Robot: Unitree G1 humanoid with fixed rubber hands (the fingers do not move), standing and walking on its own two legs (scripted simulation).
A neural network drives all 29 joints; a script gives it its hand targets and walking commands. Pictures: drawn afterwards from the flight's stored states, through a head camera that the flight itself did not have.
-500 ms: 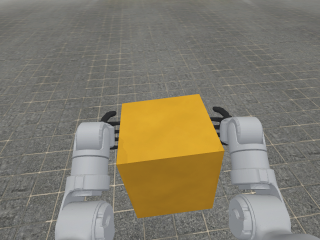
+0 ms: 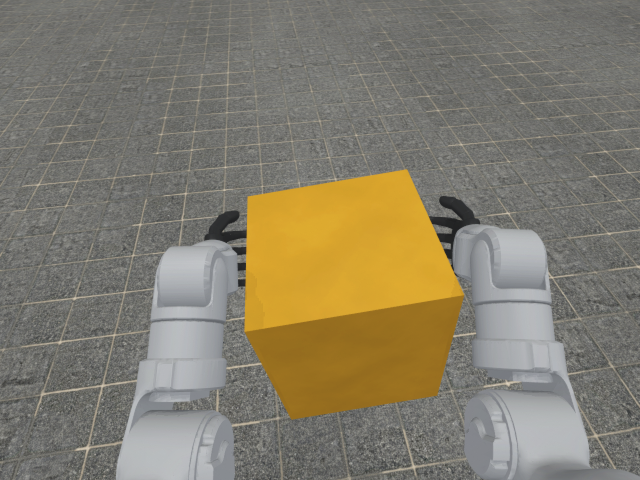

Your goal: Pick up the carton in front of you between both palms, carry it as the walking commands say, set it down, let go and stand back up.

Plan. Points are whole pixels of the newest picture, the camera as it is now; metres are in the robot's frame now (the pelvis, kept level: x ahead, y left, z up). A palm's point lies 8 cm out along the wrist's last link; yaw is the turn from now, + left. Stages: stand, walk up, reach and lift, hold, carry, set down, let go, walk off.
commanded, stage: carry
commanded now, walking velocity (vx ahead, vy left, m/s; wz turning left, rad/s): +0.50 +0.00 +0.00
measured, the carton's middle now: (346, 300) +0.36 -0.01 +0.03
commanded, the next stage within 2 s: none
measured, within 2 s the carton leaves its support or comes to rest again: neither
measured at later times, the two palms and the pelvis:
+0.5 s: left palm (214, 200) +0.64 +0.24 -0.04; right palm (364, 195) +0.64 -0.06 -0.03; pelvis +0.27 +0.09 -0.09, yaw +1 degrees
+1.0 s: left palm (217, 81) +0.96 +0.28 +0.05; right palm (341, 74) +0.99 -0.02 +0.05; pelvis +0.61 +0.10 -0.07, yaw +3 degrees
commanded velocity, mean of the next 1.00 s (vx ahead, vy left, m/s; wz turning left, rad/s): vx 0.50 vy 0.00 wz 0.00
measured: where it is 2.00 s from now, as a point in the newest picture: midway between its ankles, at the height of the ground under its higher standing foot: (291, 239)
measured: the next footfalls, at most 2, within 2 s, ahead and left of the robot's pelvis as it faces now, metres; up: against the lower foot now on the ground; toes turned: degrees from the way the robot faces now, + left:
left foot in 0.22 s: +0.25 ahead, +0.17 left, -0.08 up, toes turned +6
right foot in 0.64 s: +0.55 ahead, +0.02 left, -0.08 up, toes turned -2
